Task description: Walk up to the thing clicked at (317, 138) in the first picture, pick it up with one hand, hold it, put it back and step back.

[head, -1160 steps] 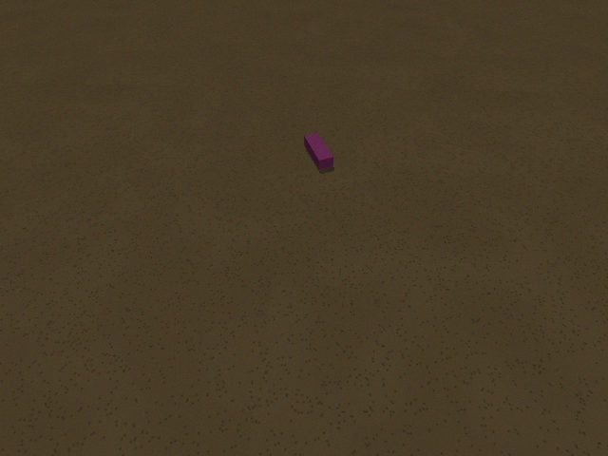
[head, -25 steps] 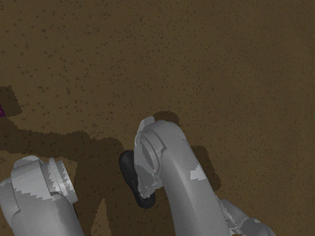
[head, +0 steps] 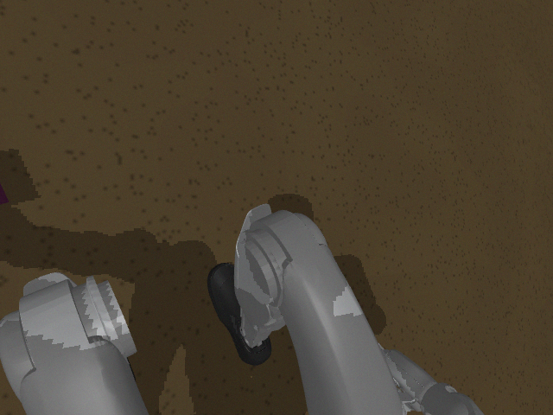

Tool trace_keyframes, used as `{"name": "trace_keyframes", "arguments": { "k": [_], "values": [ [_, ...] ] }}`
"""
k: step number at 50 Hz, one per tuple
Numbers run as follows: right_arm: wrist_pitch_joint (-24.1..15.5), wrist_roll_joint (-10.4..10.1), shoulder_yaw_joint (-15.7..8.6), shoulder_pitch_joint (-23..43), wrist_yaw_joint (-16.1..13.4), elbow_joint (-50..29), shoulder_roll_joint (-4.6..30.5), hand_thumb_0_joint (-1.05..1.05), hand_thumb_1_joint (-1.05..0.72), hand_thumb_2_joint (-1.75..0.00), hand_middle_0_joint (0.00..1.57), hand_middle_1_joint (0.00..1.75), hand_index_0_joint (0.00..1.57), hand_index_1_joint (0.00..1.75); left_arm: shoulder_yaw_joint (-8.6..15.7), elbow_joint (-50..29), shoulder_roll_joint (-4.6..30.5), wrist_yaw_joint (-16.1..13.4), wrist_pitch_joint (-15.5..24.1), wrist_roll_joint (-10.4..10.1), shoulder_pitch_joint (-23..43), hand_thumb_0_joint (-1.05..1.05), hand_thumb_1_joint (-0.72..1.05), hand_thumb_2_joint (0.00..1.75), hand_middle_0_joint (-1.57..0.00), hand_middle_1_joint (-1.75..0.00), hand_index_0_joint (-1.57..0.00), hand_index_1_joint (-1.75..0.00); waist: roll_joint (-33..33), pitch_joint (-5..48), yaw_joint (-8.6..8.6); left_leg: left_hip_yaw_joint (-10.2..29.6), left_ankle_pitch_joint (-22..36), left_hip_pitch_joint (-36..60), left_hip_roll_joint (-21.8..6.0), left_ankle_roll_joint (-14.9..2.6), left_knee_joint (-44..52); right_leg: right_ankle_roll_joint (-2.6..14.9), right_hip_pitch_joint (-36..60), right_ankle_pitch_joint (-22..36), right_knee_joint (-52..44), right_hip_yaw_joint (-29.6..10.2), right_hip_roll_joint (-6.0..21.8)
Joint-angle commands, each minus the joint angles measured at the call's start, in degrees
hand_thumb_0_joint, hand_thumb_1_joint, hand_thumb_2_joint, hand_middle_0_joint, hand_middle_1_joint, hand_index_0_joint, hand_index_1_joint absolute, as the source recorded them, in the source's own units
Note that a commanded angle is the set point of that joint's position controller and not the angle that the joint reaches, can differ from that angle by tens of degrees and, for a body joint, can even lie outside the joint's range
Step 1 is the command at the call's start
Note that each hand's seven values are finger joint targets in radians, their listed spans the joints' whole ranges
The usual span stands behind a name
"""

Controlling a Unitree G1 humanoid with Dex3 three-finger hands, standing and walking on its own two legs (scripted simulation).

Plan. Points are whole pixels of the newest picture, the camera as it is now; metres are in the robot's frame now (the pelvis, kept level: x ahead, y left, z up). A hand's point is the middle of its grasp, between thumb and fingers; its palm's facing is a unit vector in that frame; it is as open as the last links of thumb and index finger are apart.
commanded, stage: settle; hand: left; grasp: from above
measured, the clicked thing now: out of the picture +0.44 +0.34 -0.28
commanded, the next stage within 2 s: lift in 0.82 s
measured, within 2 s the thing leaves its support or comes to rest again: leaves its support in 0.20 s
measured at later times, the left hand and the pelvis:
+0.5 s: hand out of the picture +0.42 +0.35 -0.18, palm faces -0.44 -0.10 -0.89, open 10.7 cm; pelvis +0.01 +0.00 +0.02, yaw +3 degrees
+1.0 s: hand out of the picture +0.42 +0.35 -0.13, palm faces -0.45 -0.09 -0.89, open 10.7 cm; pelvis +0.00 -0.01 +0.04, yaw +7 degrees
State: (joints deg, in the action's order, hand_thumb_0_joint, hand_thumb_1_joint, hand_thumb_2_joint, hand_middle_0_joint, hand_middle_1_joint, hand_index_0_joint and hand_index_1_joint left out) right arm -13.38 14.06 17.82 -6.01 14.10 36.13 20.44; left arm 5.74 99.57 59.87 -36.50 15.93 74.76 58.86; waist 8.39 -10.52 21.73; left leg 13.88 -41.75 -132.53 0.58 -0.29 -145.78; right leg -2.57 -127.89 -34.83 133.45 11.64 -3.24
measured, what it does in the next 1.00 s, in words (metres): stands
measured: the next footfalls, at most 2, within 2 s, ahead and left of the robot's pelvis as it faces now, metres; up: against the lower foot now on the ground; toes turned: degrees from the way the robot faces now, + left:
none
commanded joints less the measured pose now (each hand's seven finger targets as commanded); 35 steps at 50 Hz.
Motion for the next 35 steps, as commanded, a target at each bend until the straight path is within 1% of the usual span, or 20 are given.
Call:
{"name": "trace_keyframes", "arguments": {
  "k": [1, 4, 5, 7, 8, 9, 10, 11, 13, 14, 15, 17, 18, 19, 20, 22, 24, 28, 32, 35],
  "values": [
    [0.0, -0.6, -6.9, -11.4, -0.5, 1.1, 19.7, 0.00, -0.92, -0.91, 0.20, 0.30, 0.20, 0.30, 2.4, -8.9, 14.9, -0.6, -0.8, -0.3, 12.3, 0.00, 0.41, 0.85, -0.82, -0.84, -0.83, -0.83, -32.3, 37.3, 1.37, -3.7, 12.7, 28.1, -2.0, 0.44, 17.1, 4.11, 19.0, 10.8, -9.3, 3.9, -1.4],
    [0.3, -0.7, -8.1, -11.5, -0.6, 1.5, 19.7, 0.00, -0.91, -0.91, 0.20, 0.30, 0.20, 0.30, 4.7, -11.3, 15.2, -0.1, -1.1, -0.9, 11.4, 0.00, 0.41, 0.85, -0.81, -0.83, -0.83, -0.82, -33.6, 39.2, 0.09, -4.3, 13.2, 28.2, -1.7, 0.58, 16.9, 4.50, 18.9, 10.8, -9.3, 3.9, -1.4],
    [0.4, -0.8, -8.5, -12.3, -0.4, 1.5, 19.6, 0.00, -0.91, -0.90, 0.20, 0.30, 0.20, 0.30, 4.4, -13.0, 14.8, 0.4, -1.1, -0.5, 11.5, 0.00, 0.41, 0.83, -0.81, -0.83, -0.83, -0.82, -34.3, 40.0, 0.39, -4.7, 14.5, 29.0, -1.7, 0.54, 16.9, 4.37, 19.5, 12.0, -9.2, 3.7, -1.4],
    [0.6, -1.2, -9.6, -11.9, -0.3, 1.4, 19.3, 0.00, -0.91, -0.90, 0.20, 0.30, 0.20, 0.30, 5.0, -18.8, 14.5, 0.8, -1.1, -0.7, 12.2, 0.00, 0.41, 0.81, -0.81, -0.80, -0.83, -0.79, -37.6, 44.8, -0.98, -4.8, 17.6, 32.5, -1.6, 1.02, 17.0, 4.76, 19.9, 13.9, -8.8, 3.5, -1.3],
    [0.5, -1.4, -10.0, -11.3, -0.1, 0.9, 18.8, 0.00, -0.91, -0.90, 0.20, 0.30, 0.20, 0.30, 3.9, -18.9, 11.8, 1.4, -1.3, -1.4, 11.4, 0.00, 0.43, 0.81, -0.82, -0.81, -0.83, -0.79, -37.7, 44.1, -1.13, -5.0, 17.6, 32.0, -1.4, 1.14, 17.2, 4.85, 18.9, 13.7, -8.7, 3.5, -1.0],
    [0.6, -1.5, -10.6, -12.1, 0.0, 2.4, 18.7, 0.00, -0.91, -0.90, 0.20, 0.30, 0.20, 0.30, 4.6, -17.3, 12.2, 1.7, -1.8, -1.5, 9.5, 0.00, 0.42, 0.80, -0.81, -0.81, -0.83, -0.79, -36.4, 43.4, -1.06, -5.3, 17.0, 31.4, -1.6, 0.87, 16.8, 4.64, 19.1, 13.7, -8.9, 3.3, -1.1],
    [0.6, -1.8, -11.2, -13.0, 0.2, 2.3, 18.9, 0.00, -0.91, -0.90, 0.20, 0.30, 0.20, 0.30, 5.0, -21.2, 12.9, 2.1, -1.8, -1.0, 11.3, 0.00, 0.43, 0.81, -0.82, -0.80, -0.84, -0.78, -36.9, 44.4, -1.08, -5.9, 17.6, 31.4, -1.4, 0.74, 16.8, 4.67, 19.2, 14.1, -9.3, 2.9, -1.2],
    [0.9, -2.1, -11.8, -13.5, 0.1, 2.3, 18.3, 0.00, -0.91, -0.90, 0.20, 0.30, 0.20, 0.30, 6.1, -24.7, 13.0, 2.6, -2.0, -1.4, 10.8, 0.00, 0.44, 0.79, -0.83, -0.79, -0.85, -0.77, -38.3, 47.6, -2.36, -6.4, 18.5, 32.6, -1.2, 0.69, 17.1, 4.88, 20.9, 14.7, -9.8, 2.4, -1.1],
    [1.3, -3.0, -12.6, -12.3, 0.4, 3.0, 16.4, 0.00, -0.91, -0.90, 0.20, 0.30, 0.20, 0.30, 1.5, -27.0, 5.5, 4.4, -2.6, -3.2, 10.5, 0.00, 0.45, 0.83, -0.85, -0.79, -0.86, -0.78, -39.3, 49.2, -3.86, -6.6, 16.4, 33.3, -1.1, 0.73, 19.0, 5.34, 18.6, 12.8, -10.2, 2.2, -0.9],
    [1.5, -3.3, -13.3, -12.7, 0.4, 3.2, 16.7, 0.00, -0.91, -0.90, 0.20, 0.30, 0.20, 0.30, 2.3, -27.4, 6.3, 4.8, -3.0, -3.4, 11.0, 0.00, 0.47, 0.82, -0.85, -0.79, -0.87, -0.78, -38.8, 48.6, -3.38, -6.2, 16.1, 33.3, -1.0, 0.84, 19.3, 5.18, 17.3, 12.5, -10.1, 2.3, -0.7],
    [1.7, -3.8, -13.7, -13.5, 0.5, 3.5, 16.7, 0.00, -0.90, -0.90, 0.20, 0.30, 0.20, 0.30, 2.3, -27.7, 7.0, 5.4, -3.4, -3.1, 10.4, 0.00, 0.49, 0.80, -0.86, -0.78, -0.87, -0.76, -38.5, 48.7, -3.97, -6.4, 16.0, 33.0, -0.9, 0.71, 19.5, 5.20, 16.8, 12.3, -9.9, 1.9, -0.6],
    [2.8, -4.5, -14.8, -13.4, 0.4, 3.9, 16.0, 0.00, -0.90, -0.90, 0.20, 0.30, 0.20, 0.30, 1.9, -27.7, 4.7, 6.5, -4.4, -3.3, 8.9, 0.00, 0.54, 0.81, -0.90, -0.78, -0.91, -0.76, -37.0, 50.6, -5.19, -7.1, 16.6, 32.0, -0.5, 0.36, 20.0, 5.28, 17.2, 13.0, -10.4, 1.5, -0.7],
    [3.3, -4.9, -14.7, -13.4, 0.5, 3.9, 15.4, 0.00, -0.90, -0.90, 0.20, 0.30, 0.20, 0.30, 0.9, -28.1, 3.6, 7.1, -4.7, -3.5, 9.6, 0.00, 0.57, 0.84, -0.92, -0.79, -0.94, -0.77, -36.3, 50.8, -5.09, -7.4, 16.3, 31.3, -0.5, 0.08, 20.4, 5.11, 17.7, 13.0, -10.5, 1.1, -0.6],
    [3.6, -5.1, -14.8, -13.8, 0.5, 4.4, 14.9, 0.00, -0.90, -0.90, 0.20, 0.30, 0.20, 0.30, -0.4, -25.8, 0.7, 7.9, -5.3, -3.7, 8.6, 0.00, 0.59, 0.83, -0.93, -0.80, -0.95, -0.78, -34.0, 48.6, -4.69, -7.7, 16.3, 30.1, -0.3, -0.19, 20.1, 5.05, 17.0, 13.2, -11.2, 0.8, -0.6],
    [4.0, -5.3, -14.9, -14.0, 0.3, 4.4, 14.8, 0.00, -0.90, -0.90, 0.20, 0.30, 0.20, 0.30, -0.5, -27.6, 0.6, 8.5, -5.4, -4.1, 10.3, 0.00, 0.61, 0.83, -0.94, -0.81, -0.96, -0.79, -32.9, 48.6, -4.17, -7.8, 15.5, 29.1, -0.1, -0.51, 20.6, 4.97, 17.1, 12.7, -11.8, 0.8, -0.5],
    [4.7, -5.9, -15.3, -14.0, -0.1, 4.4, 14.8, 0.00, -0.90, -0.90, 0.20, 0.30, 0.20, 0.30, -1.3, -27.0, -0.7, 10.0, -5.7, -4.6, 9.6, 0.00, 0.62, 0.84, -0.96, -0.79, -0.98, -0.78, -31.2, 47.6, -4.79, -7.9, 14.8, 28.9, 0.3, -0.55, 21.4, 5.18, 16.1, 11.9, -12.1, 0.3, -0.1],
    [5.3, -6.2, -15.6, -14.2, -0.5, 4.0, 14.8, 0.00, -0.91, -0.90, 0.20, 0.30, 0.20, 0.30, -1.1, -29.4, 0.0, 11.4, -5.2, -4.6, 11.5, 0.00, 0.62, 0.85, -0.98, -0.78, -0.99, -0.77, -31.3, 49.1, -4.95, -7.7, 14.8, 29.9, 0.4, -0.49, 22.0, 5.14, 16.5, 11.6, -12.3, 0.2, 0.1],
    [6.3, -6.8, -15.8, -14.1, -1.4, 2.9, 13.5, 0.00, -0.91, -0.91, 0.20, 0.30, 0.20, 0.30, -1.7, -29.8, -1.5, 13.4, -4.5, -5.0, 12.3, 0.00, 0.62, 0.89, -1.00, -0.78, -1.00, -0.79, -28.7, 49.4, -4.97, -8.2, 13.1, 29.4, 0.8, -0.83, 22.7, 5.14, 17.6, 10.2, -13.4, -0.7, 0.3],
    [7.6, -6.8, -15.8, -14.2, -2.8, 2.3, 12.7, 0.00, -0.91, -0.90, 0.20, 0.30, 0.20, 0.30, -1.1, -30.3, 0.0, 14.6, -3.2, -4.6, 13.7, 0.00, 0.59, 0.88, -0.97, -0.79, -0.97, -0.79, -27.2, 50.2, -5.25, -10.3, 12.1, 26.7, 1.4, -1.34, 22.1, 4.91, 20.6, 9.1, -15.2, -1.9, 0.5],
    [8.3, -7.1, -16.3, -14.5, -3.7, 2.2, 12.8, 0.00, -0.91, -0.90, 0.20, 0.30, 0.20, 0.30, 0.1, -31.3, 1.3, 15.1, -2.5, -4.3, 13.5, 0.00, 0.59, 0.92, -0.97, -0.81, -0.97, -0.81, -27.9, 52.0, -6.43, -10.0, 12.4, 29.1, 1.5, -1.05, 23.1, 5.14, 19.4, 8.6, -15.1, -1.9, 0.7]
  ]
}}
